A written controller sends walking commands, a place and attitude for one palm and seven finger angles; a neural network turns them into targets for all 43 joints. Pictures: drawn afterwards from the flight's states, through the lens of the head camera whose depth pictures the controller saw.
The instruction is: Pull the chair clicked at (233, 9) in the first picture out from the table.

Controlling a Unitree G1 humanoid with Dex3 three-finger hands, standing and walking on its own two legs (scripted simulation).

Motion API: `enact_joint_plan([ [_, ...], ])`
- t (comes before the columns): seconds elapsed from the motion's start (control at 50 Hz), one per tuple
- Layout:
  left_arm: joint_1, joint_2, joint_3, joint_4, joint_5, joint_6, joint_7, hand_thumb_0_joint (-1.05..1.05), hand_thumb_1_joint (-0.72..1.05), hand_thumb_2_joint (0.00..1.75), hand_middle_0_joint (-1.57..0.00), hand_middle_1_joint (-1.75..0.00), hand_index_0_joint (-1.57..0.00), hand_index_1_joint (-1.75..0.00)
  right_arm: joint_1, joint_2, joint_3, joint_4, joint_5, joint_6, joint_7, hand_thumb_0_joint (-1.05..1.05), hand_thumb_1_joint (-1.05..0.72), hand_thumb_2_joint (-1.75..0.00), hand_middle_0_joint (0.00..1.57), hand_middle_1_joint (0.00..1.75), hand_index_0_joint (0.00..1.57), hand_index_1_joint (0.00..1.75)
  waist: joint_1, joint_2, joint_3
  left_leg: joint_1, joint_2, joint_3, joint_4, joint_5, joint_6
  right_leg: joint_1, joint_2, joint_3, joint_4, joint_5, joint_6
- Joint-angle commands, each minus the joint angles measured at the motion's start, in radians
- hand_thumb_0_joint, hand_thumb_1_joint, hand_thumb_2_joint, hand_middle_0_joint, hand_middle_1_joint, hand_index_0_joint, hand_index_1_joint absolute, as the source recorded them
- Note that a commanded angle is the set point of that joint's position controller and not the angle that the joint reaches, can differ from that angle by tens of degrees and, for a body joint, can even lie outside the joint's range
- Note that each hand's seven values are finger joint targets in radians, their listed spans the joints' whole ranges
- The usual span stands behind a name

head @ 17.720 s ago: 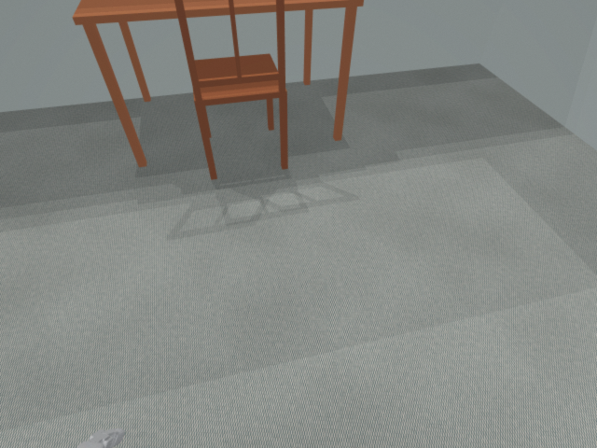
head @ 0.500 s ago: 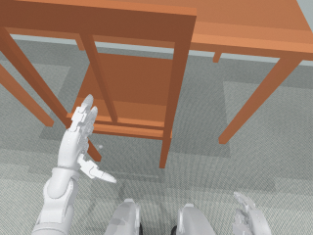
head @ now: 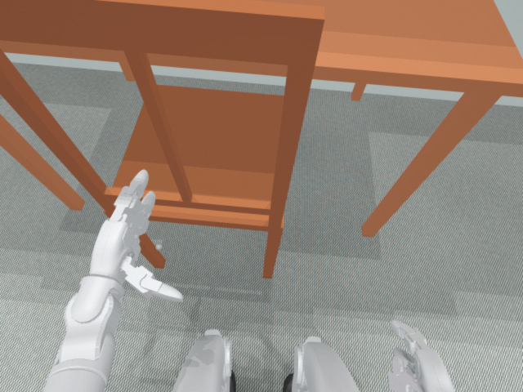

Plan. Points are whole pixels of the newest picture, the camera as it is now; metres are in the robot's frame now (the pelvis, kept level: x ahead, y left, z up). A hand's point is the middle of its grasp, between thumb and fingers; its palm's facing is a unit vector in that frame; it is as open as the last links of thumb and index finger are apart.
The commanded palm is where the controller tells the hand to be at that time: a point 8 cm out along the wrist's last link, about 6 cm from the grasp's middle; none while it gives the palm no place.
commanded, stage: push the fingers through the gap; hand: left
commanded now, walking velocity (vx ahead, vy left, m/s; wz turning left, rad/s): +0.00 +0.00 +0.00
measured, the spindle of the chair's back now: (168, 145) +0.48 +0.16 +0.05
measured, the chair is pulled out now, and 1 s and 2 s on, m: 0.00 0.00 0.00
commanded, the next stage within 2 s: hook a spindle and tug to test in 1.64 s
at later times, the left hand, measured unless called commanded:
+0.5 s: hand (164, 215) +0.36 +0.15 +0.03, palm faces -0.07 -1.00 -0.04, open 16.9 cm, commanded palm +0.34 +0.21 +0.02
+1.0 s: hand (171, 192) +0.41 +0.15 +0.02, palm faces -0.08 -1.00 -0.05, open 16.9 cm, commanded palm +0.39 +0.20 +0.02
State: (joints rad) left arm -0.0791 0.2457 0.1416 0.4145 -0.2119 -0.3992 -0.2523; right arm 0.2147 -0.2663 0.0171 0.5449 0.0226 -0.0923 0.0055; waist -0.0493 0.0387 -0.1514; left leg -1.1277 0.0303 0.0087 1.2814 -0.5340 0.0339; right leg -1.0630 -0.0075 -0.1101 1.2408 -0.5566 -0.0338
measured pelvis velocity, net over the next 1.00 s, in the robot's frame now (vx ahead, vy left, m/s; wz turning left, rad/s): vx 0.00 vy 0.01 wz -0.02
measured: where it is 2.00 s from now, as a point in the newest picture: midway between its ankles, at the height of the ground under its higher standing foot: outside the picture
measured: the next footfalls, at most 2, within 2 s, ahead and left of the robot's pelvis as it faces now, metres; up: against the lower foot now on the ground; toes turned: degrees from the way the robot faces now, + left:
none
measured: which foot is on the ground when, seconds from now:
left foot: down 0.00-1.00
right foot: down 0.00-1.00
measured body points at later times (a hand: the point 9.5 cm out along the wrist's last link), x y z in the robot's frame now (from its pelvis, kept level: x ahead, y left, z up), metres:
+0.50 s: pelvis +0.00 +0.01 +0.00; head +0.11 +0.02 +0.44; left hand +0.36 +0.21 +0.04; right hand +0.14 -0.24 -0.11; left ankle +0.04 +0.10 -0.62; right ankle +0.02 -0.11 -0.62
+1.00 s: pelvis +0.00 +0.01 +0.00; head +0.12 +0.02 +0.43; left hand +0.41 +0.21 +0.02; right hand +0.10 -0.25 -0.12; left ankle +0.04 +0.10 -0.62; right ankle +0.02 -0.11 -0.62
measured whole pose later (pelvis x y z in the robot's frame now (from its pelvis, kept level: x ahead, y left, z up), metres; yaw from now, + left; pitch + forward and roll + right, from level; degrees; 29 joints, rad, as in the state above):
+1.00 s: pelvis +0.00 +0.01 +0.00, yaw -1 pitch +23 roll -3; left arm -0.43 0.27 0.20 0.69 -0.14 -0.45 -0.18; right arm 0.25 -0.26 0.02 0.60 0.00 -0.05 0.02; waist -0.09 0.04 -0.15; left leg -1.17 0.03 0.02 1.28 -0.53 0.04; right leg -1.11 0.00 -0.09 1.24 -0.54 -0.02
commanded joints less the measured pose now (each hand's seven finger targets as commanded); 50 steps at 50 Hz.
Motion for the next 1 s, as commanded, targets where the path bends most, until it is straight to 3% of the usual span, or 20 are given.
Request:
enact_joint_plan([
  [0.0, -0.138, 0.176, 0.07, -0.479, -0.032, -0.145, 0.011, 0.0, -0.5, 0.3, -0.06, -0.08, -0.06, -0.08, 0.026, -0.131, -0.069, -0.142, -0.002, -0.073, -0.013, 0.0, -0.9, -0.9, 0.2, 0.3, 0.2, 0.3, 0.026, 0.099, -0.514, 0.436, -0.02, -0.068, -0.182, 0.408, -0.01, 0.244, 0.012, 0.091, -0.175, 0.342, -0.005],
  [0.02, -0.128, 0.174, 0.075, -0.496, -0.029, -0.158, 0.031, 0.0, -0.5, 0.3, -0.06, -0.08, -0.06, -0.08, 0.027, -0.125, -0.066, -0.135, -0.006, -0.077, -0.012, 0.0, -0.9, -0.9, 0.2, 0.3, 0.2, 0.3, 0.021, 0.09, -0.505, 0.445, -0.018, -0.07, -0.184, 0.423, -0.011, 0.234, 0.015, 0.087, -0.175, 0.348, -0.004],
  [0.06, -0.138, 0.184, 0.102, -0.402, -0.006, -0.166, 0.072, 0.0, -0.5, 0.3, -0.06, -0.08, -0.06, -0.08, 0.035, -0.127, -0.063, -0.1, -0.014, -0.076, -0.013, 0.0, -0.9, -0.9, 0.2, 0.3, 0.2, 0.3, -0.004, 0.037, -0.412, 0.371, -0.016, -0.075, -0.167, 0.385, -0.01, 0.178, 0.021, 0.076, -0.159, 0.314, -0.002],
  [0.08, -0.162, 0.124, 0.052, -0.334, 0.009, -0.163, 0.082, 0.0, -0.5, 0.3, -0.06, -0.08, -0.06, -0.08, 0.023, -0.124, -0.059, -0.088, -0.015, -0.073, -0.009, 0.0, -0.9, -0.9, 0.2, 0.3, 0.2, 0.3, -0.029, 0.011, -0.344, 0.326, -0.015, -0.079, -0.159, 0.331, -0.009, 0.13, 0.02, 0.07, -0.155, 0.272, 0.003],
  [0.14, -0.202, 0.075, 0.016, -0.132, 0.033, -0.124, 0.076, 0.0, -0.5, 0.3, -0.06, -0.08, -0.06, -0.08, 0.017, -0.14, -0.059, -0.073, -0.011, -0.058, -0.004, 0.0, -0.9, -0.9, 0.2, 0.3, 0.2, 0.3, -0.049, -0.039, -0.23, 0.209, -0.023, -0.075, -0.157, 0.141, -0.008, 0.065, 0.022, 0.071, -0.173, 0.121, 0.003],
  [0.18, -0.238, 0.078, 0.004, -0.117, 0.037, -0.1, 0.048, 0.0, -0.5, 0.3, -0.06, -0.08, -0.06, -0.08, 0.016, -0.15, -0.062, -0.087, -0.004, -0.051, -0.006, 0.0, -0.9, -0.9, 0.2, 0.3, 0.2, 0.3, -0.037, -0.006, -0.272, 0.233, -0.027, -0.071, -0.166, 0.136, -0.006, 0.084, 0.019, 0.076, -0.177, 0.121, -0.004],
  [0.24, -0.301, 0.077, -0.034, -0.217, 0.026, -0.073, 0.012, 0.0, -0.5, 0.3, -0.06, -0.08, -0.06, -0.08, 0.019, -0.154, -0.066, -0.119, 0.002, -0.047, -0.011, 0.0, -0.9, -0.9, 0.2, 0.3, 0.2, 0.3, -0.021, 0.057, -0.401, 0.352, -0.022, -0.084, -0.187, 0.214, -0.011, 0.123, 0.014, 0.076, -0.182, 0.176, -0.009],
  [0.3, -0.345, 0.123, 0.011, -0.31, 0.008, -0.081, 0.029, 0.0, -0.5, 0.3, -0.06, -0.08, -0.06, -0.08, 0.033, -0.149, -0.067, -0.115, -0.001, -0.05, -0.019, 0.0, -0.9, -0.9, 0.2, 0.3, 0.2, 0.3, -0.014, 0.081, -0.479, 0.45, -0.012, -0.101, -0.189, 0.326, -0.017, 0.129, 0.016, 0.068, -0.175, 0.238, -0.006],
  [0.36, -0.336, 0.162, 0.081, -0.26, 0.011, -0.101, 0.079, 0.0, -0.5, 0.3, -0.06, -0.08, -0.06, -0.08, 0.041, -0.142, -0.059, -0.092, -0.011, -0.049, -0.018, 0.0, -0.9, -0.9, 0.2, 0.3, 0.2, 0.3, -0.01, 0.03, -0.449, 0.393, -0.015, -0.095, -0.178, 0.343, -0.016, 0.147, 0.023, 0.066, -0.165, 0.263, -0.002],
  [0.44, -0.354, 0.12, 0.069, -0.082, 0.041, -0.103, 0.106, 0.0, -0.5, 0.3, -0.06, -0.08, -0.06, -0.08, 0.043, -0.136, -0.056, -0.07, -0.015, -0.032, -0.005, 0.0, -0.9, -0.9, 0.2, 0.3, 0.2, 0.3, -0.03, -0.04, -0.333, 0.25, -0.023, -0.071, -0.163, 0.226, -0.01, 0.133, 0.023, 0.075, -0.167, 0.204, 0.004],
  [0.46, -0.345, 0.133, 0.08, -0.058, 0.05, -0.102, 0.101, 0.0, -0.5, 0.3, -0.06, -0.08, -0.06, -0.08, 0.047, -0.139, -0.056, -0.075, -0.014, -0.03, -0.002, 0.0, -0.9, -0.9, 0.2, 0.3, 0.2, 0.3, -0.017, -0.012, -0.339, 0.248, -0.026, -0.069, -0.168, 0.227, -0.011, 0.135, 0.024, 0.073, -0.16, 0.201, -0.003],
  [0.5, -0.369, 0.101, 0.033, -0.051, 0.055, -0.095, 0.08, 0.0, -0.5, 0.3, -0.06, -0.08, -0.06, -0.08, 0.048, -0.143, -0.058, -0.083, -0.011, -0.021, 0.005, 0.0, -0.9, -0.9, 0.2, 0.3, 0.2, 0.3, -0.026, 0.013, -0.355, 0.28, -0.025, -0.066, -0.173, 0.237, -0.012, 0.128, 0.021, 0.077, -0.167, 0.213, -0.003],
  [0.6, -0.462, 0.127, 0.033, -0.135, 0.029, -0.105, 0.042, 0.0, -0.5, 0.3, -0.06, -0.08, -0.06, -0.08, 0.065, -0.148, -0.065, -0.086, -0.005, -0.017, -0.002, 0.0, -0.9, -0.9, 0.2, 0.3, 0.2, 0.3, -0.03, 0.054, -0.445, 0.37, -0.019, -0.077, -0.176, 0.317, -0.015, 0.154, 0.021, 0.081, -0.174, 0.271, -0.006],
  [0.66, -0.534, 0.152, 0.06, -0.13, 0.025, -0.129, 0.062, 0.0, -0.5, 0.3, -0.06, -0.08, -0.06, -0.08, 0.072, -0.151, -0.064, -0.062, -0.007, -0.022, -0.01, 0.0, -0.9, -0.9, 0.2, 0.3, 0.2, 0.3, -0.047, 0.042, -0.428, 0.372, -0.014, -0.088, -0.169, 0.301, -0.014, 0.112, 0.026, 0.076, -0.17, 0.242, -0.002],
  [0.74, -0.575, 0.149, 0.071, -0.019, 0.052, -0.145, 0.093, 0.0, -0.5, 0.3, -0.06, -0.08, -0.06, -0.08, 0.084, -0.15, -0.064, -0.031, -0.016, -0.023, -0.007, 0.0, -0.9, -0.9, 0.2, 0.3, 0.2, 0.3, -0.054, 0.021, -0.393, 0.327, -0.017, -0.088, -0.16, 0.261, -0.014, 0.085, 0.025, 0.074, -0.162, 0.212, -0.001],
  [0.84, -0.572, 0.165, 0.088, 0.081, 0.068, -0.122, 0.082, 0.0, -0.5, 0.3, -0.06, -0.08, -0.06, -0.08, 0.098, -0.154, -0.063, -0.039, -0.018, 0.0, 0.005, 0.0, -0.9, -0.9, 0.2, 0.3, 0.2, 0.3, -0.042, 0.02, -0.425, 0.308, -0.025, -0.071, -0.16, 0.287, -0.014, 0.135, 0.025, 0.081, -0.161, 0.256, -0.004],
  [0.88, -0.577, 0.19, 0.108, 0.066, 0.064, -0.12, 0.072, 0.0, -0.5, 0.3, -0.06, -0.08, -0.06, -0.08, 0.102, -0.156, -0.065, -0.049, -0.016, 0.009, 0.007, 0.0, -0.9, -0.9, 0.2, 0.3, 0.2, 0.3, -0.031, 0.046, -0.469, 0.331, -0.024, -0.069, -0.158, 0.334, -0.016, 0.155, 0.024, 0.084, -0.153, 0.298, -0.006],
  [0.9, -0.584, 0.166, 0.091, 0.074, 0.057, -0.115, 0.066, 0.0, -0.5, 0.3, -0.06, -0.08, -0.06, -0.08, 0.103, -0.151, -0.064, -0.051, -0.015, 0.012, 0.009, 0.0, -0.9, -0.9, 0.2, 0.3, 0.2, 0.3, -0.037, 0.035, -0.468, 0.33, -0.026, -0.067, -0.159, 0.333, -0.014, 0.165, 0.026, 0.086, -0.16, 0.304, -0.004],
  [0.98, -0.672, 0.184, 0.103, 0.061, 0.046, -0.136, 0.064, 0.0, -0.5, 0.3, -0.06, -0.08, -0.06, -0.08, 0.113, -0.152, -0.063, -0.041, -0.015, 0.014, 0.006, 0.0, -0.9, -0.9, 0.2, 0.3, 0.2, 0.3, -0.054, 0.029, -0.463, 0.324, -0.022, -0.069, -0.151, 0.332, -0.012, 0.154, 0.028, 0.088, -0.16, 0.305, -0.001],
])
